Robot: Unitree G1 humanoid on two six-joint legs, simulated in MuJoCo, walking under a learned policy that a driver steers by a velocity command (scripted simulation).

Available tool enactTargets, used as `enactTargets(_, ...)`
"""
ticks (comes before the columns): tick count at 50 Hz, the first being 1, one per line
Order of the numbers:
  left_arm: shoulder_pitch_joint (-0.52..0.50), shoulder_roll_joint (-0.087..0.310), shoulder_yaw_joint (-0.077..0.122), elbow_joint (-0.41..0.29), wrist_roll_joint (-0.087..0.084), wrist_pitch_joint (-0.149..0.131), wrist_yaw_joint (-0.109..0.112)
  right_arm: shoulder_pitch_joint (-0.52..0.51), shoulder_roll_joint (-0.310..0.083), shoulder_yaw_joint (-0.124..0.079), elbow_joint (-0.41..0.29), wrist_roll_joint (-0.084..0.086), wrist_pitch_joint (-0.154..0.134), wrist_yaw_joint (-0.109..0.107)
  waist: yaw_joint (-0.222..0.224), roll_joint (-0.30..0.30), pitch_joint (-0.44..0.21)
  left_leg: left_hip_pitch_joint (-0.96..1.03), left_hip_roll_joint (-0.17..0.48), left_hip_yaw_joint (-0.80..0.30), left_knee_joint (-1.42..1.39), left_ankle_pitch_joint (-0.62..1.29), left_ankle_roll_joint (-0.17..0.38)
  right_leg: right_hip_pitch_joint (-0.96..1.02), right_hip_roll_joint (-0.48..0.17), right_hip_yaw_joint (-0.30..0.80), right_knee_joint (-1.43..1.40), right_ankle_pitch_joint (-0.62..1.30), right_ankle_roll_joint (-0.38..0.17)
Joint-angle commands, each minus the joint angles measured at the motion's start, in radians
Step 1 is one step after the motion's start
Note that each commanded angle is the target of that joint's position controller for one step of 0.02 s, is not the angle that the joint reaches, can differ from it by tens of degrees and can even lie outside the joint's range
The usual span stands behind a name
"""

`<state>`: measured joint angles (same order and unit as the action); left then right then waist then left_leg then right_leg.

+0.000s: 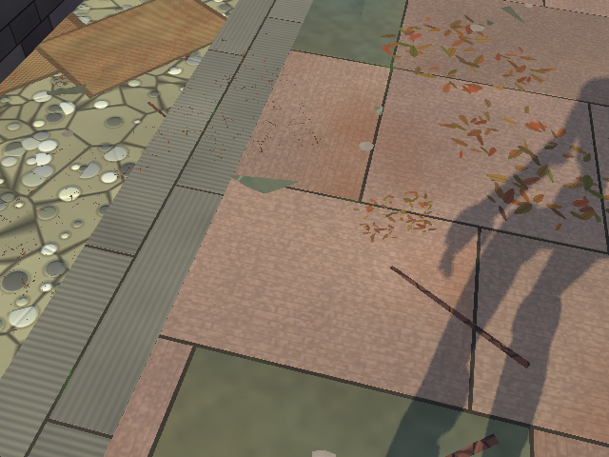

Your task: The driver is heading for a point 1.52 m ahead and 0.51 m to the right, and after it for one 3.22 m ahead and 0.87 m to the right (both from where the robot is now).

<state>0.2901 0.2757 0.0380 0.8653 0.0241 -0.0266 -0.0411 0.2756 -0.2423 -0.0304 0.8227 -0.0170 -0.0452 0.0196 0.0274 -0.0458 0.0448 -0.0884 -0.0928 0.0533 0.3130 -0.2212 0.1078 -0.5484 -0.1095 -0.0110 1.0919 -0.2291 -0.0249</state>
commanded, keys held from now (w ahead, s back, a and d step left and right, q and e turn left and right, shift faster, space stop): w+e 1.00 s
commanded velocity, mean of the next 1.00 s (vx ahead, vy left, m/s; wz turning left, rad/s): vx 0.49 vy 0.00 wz -0.47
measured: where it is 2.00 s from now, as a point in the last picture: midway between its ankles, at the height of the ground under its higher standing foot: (458, 285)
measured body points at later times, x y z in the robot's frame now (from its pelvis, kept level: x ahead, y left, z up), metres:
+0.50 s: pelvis +0.28 -0.04 -0.01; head +0.30 -0.04 +0.44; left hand +0.39 +0.23 -0.14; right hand +0.33 -0.31 -0.13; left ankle +0.29 +0.12 -0.66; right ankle +0.28 -0.07 -0.74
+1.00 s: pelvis +0.57 -0.06 +0.00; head +0.60 -0.06 +0.45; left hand +0.79 +0.14 -0.13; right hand +0.52 -0.35 -0.11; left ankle +0.64 +0.01 -0.75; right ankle +0.47 -0.14 -0.66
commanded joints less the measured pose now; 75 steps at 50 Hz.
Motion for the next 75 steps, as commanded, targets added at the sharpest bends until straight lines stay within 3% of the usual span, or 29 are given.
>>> enactTargets(1,0.016,0.069,0.022,-0.019,-0.011,0.012,-0.007,0.056,-0.142,-0.034,-0.016,0.0,-0.033,-0.009,-0.019,0.102,0.022,0.041,0.259,-0.103,-0.167,0.451,0.012,-0.123,0.019,0.044,0.008,0.089,-0.002)
enactTargets(11,-0.24,0.007,-0.015,-0.102,0.002,-0.004,-0.015,0.153,-0.11,-0.002,0.086,-0.002,-0.045,-0.048,-0.059,0.101,0.066,0.198,0.275,0.087,-0.125,0.925,-0.045,-0.071,0.129,-0.127,-0.44,0.209,-0.059)
enactTargets(15,0.044,0.09,0.015,-0.029,0.004,-0.004,0.002,0.107,-0.188,-0.02,0.089,-0.019,-0.024,-0.074,0.079,0.166,-0.104,0.222,0.322,0.108,0.319,1.277,-0.063,0.246,0.219,-0.133,-0.495,0.036,-0.16)
enactTargets(16,0.188,0.126,0.035,0.012,0.013,-0.011,0.01,0.063,-0.206,-0.025,0.071,-0.013,-0.02,-0.068,0.16,0.137,-0.164,0.099,0.298,0.124,0.572,1.075,-0.062,0.443,0.206,-0.072,-0.599,0.052,-0.204)
enactTargets(17,0.255,0.207,0.063,0.021,0.015,-0.006,0.026,0.057,-0.152,-0.012,0.033,-0.014,-0.031,-0.054,0.165,-0.019,-0.237,-0.134,0.188,0.142,0.918,0.382,-0.056,0.651,-0.015,0.209,-0.612,0.02,-0.282)
enactTargets(18,0.182,0.274,0.081,0.0,-0.001,0.003,0.029,0.095,-0.091,-0.006,-0.026,-0.001,-0.039,-0.033,0.062,-0.195,-0.289,-0.57,-0.018,-0.013,1.242,-0.333,-0.1,0.883,-0.226,0.772,-0.711,0.095,-0.475)
enactTargets(19,0.131,0.234,0.082,0.001,-0.034,0.004,0.028,0.019,-0.133,-0.003,-0.036,-0.019,-0.055,-0.026,0.079,0.002,-0.204,-0.67,0.074,-0.152,1.201,-0.219,-0.07,0.8,-0.206,0.695,-0.792,0.0,-0.452)
enactTargets(21,0.034,0.122,0.055,-0.009,-0.019,0.003,0.032,-0.013,-0.144,-0.006,-0.047,-0.003,-0.071,-0.018,-0.007,0.121,-0.001,-0.607,0.151,-0.125,1.017,-0.104,-0.075,0.508,-0.139,0.5,-0.87,0.08,-0.352)
enactTargets(22,0.009,0.101,0.046,-0.012,-0.02,-0.005,0.037,-0.011,-0.136,-0.004,-0.049,-0.019,-0.053,-0.018,-0.038,0.131,0.025,-0.55,0.171,-0.122,0.953,-0.101,-0.095,0.418,-0.086,0.425,-0.877,0.168,-0.32)
enactTargets(26,0.027,0.148,0.054,-0.006,-0.025,-0.04,0.034,-0.032,-0.096,0.009,-0.08,-0.036,0.005,-0.008,-0.062,0.053,0.007,-0.47,0.186,-0.062,0.751,-0.03,-0.153,0.299,0.018,0.276,-0.901,0.369,-0.284)
enactTargets(35,0.181,0.168,0.066,0.005,-0.014,-0.024,0.044,-0.345,-0.107,0.022,-0.201,-0.014,-0.007,0.001,0.075,-0.025,-0.01,-0.536,0.122,-0.046,0.334,0.198,-0.152,0.518,0.031,0.328,-0.795,0.497,-0.195)
enactTargets(39,0.078,0.208,0.076,-0.038,-0.004,-0.031,0.052,-0.15,-0.18,-0.002,-0.154,-0.009,-0.027,-0.013,-0.038,-0.038,-0.076,-0.215,0.068,-0.071,0.196,0.078,-0.096,0.487,0.019,0.374,-0.622,0.638,-0.13)
enactTargets(40,0.057,0.203,0.074,-0.042,-0.013,-0.038,0.043,-0.007,-0.209,-0.016,-0.117,-0.014,-0.04,-0.025,-0.115,0.014,-0.15,-0.022,0.094,-0.085,0.133,0.1,-0.069,0.435,0.077,0.33,-0.437,0.622,-0.106)
enactTargets(41,0.07,0.126,0.051,-0.072,-0.025,-0.049,0.033,0.151,-0.277,-0.034,-0.109,-0.037,-0.047,-0.043,-0.166,0.118,-0.298,0.208,0.312,-0.299,0.102,-0.121,-0.022,0.315,0.139,0.259,-0.166,0.355,-0.086)
enactTargets(42,0.202,0.034,0.032,-0.101,-0.049,-0.046,0.033,0.127,-0.359,-0.055,-0.117,-0.05,-0.03,-0.047,-0.077,0.366,-0.389,0.409,0.563,-0.766,-0.007,-0.191,0.096,0.004,0.289,0.144,0.086,-0.343,-0.054)
enactTargets(43,0.183,0.127,0.038,-0.07,-0.011,-0.028,0.043,0.066,-0.277,-0.051,-0.124,-0.033,-0.016,-0.041,-0.06,0.224,-0.296,0.305,0.536,-0.826,-0.035,-0.355,0.109,-0.1,0.186,0.138,0.183,-0.286,-0.065)
enactTargets(44,0.105,0.148,0.046,-0.07,-0.002,-0.021,0.036,0.003,-0.186,-0.03,-0.137,-0.024,-0.015,-0.037,-0.06,0.11,-0.157,0.162,0.484,-0.648,-0.054,-0.336,0.083,-0.097,0.144,0.126,0.172,-0.182,-0.062)
enactTargets(46,0.048,0.118,0.043,-0.081,0.004,-0.011,0.017,-0.025,-0.133,-0.016,-0.121,-0.022,-0.021,-0.033,-0.041,0.117,-0.06,0.014,0.39,-0.386,-0.087,-0.066,0.041,-0.054,0.088,0.102,0.1,-0.102,-0.045)
enactTargets(51,-0.023,0.072,0.03,-0.123,0.011,0.025,-0.015,0.036,-0.136,-0.025,-0.07,-0.001,-0.058,-0.02,-0.023,0.15,-0.032,-0.022,0.366,-0.161,-0.145,0.212,0.05,-0.098,0.055,0.074,0.064,-0.02,-0.021)
enactTargets(61,-0.311,0.023,-0.014,-0.221,0.016,0.002,-0.028,0.165,-0.16,-0.034,0.028,-0.002,-0.049,-0.014,-0.075,0.144,0.031,0.031,0.346,0.04,-0.152,0.386,0.029,0.009,0.084,-0.049,-0.448,0.136,-0.044)
enactTargets(63,-0.303,0.036,-0.011,-0.221,0.024,-0.005,-0.019,0.189,-0.178,-0.037,0.054,-0.001,-0.035,-0.018,-0.063,0.147,0.022,0.1,0.364,0.048,-0.075,0.556,0.024,0.058,0.109,-0.071,-0.505,0.051,-0.075)
enactTargets(65,-0.131,0.055,0.003,-0.159,0.035,-0.02,-0.006,0.197,-0.183,-0.034,0.075,0.007,-0.021,-0.02,0.021,0.128,-0.074,0.095,0.336,0.081,0.168,0.771,0.008,0.303,0.163,-0.092,-0.615,0.045,-0.116)
enactTargets(66,0.034,0.098,0.021,-0.101,0.05,-0.031,0.006,0.201,-0.157,-0.023,0.069,0.012,-0.021,-0.019,0.086,0.091,-0.18,-0.037,0.296,0.091,0.371,0.625,-0.009,0.556,0.11,-0.031,-0.621,0.051,-0.143)
enactTargets(67,0.169,0.208,0.049,-0.088,0.068,-0.034,0.026,0.218,-0.061,0.003,0.005,0.034,-0.027,-0.006,0.118,-0.108,-0.34,-0.361,0.193,0.117,0.732,0.151,-0.051,0.88,-0.215,0.369,-0.653,-0.05,-0.227)
enactTargets(68,0.18,0.245,0.063,-0.083,0.02,-0.022,0.037,0.221,-0.105,-0.017,0.002,0.026,-0.02,-0.012,0.105,-0.157,-0.402,-0.512,0.072,-0.002,0.946,-0.315,-0.058,0.885,-0.35,0.659,-0.779,0.064,-0.285)
enactTargets(69,0.109,0.205,0.055,-0.081,0.001,-0.022,0.041,0.14,-0.147,-0.034,-0.003,0.015,-0.013,-0.019,0.084,-0.046,-0.251,-0.577,0.121,-0.109,0.977,-0.251,-0.044,0.771,-0.292,0.483,-0.772,0.116,-0.254)
enactTargets(71,-0.011,0.082,0.021,-0.077,-0.001,-0.039,0.038,0.128,-0.1,-0.027,0.016,0.019,-0.012,-0.011,0.004,-0.018,-0.067,-0.52,0.184,-0.1,0.851,-0.132,-0.042,0.524,-0.191,0.25,-0.854,0.163,-0.168)
enactTargets(73,-0.045,0.039,0.009,-0.067,-0.004,-0.056,0.041,0.175,-0.076,-0.029,0.049,-0.011,0.016,0.0,-0.04,-0.056,-0.029,-0.439,0.19,-0.093,0.814,-0.075,-0.058,0.414,-0.137,0.139,-0.911,0.193,-0.129)
enactTargets(75,-0.022,0.049,0.014,-0.047,-0.007,-0.077,0.041,0.156,-0.062,-0.035,0.046,-0.01,0.031,0.013,-0.056,-0.036,-0.02,-0.461,0.184,-0.091,0.812,-0.021,-0.065,0.409,-0.13,0.081,-0.945,0.252,-0.132)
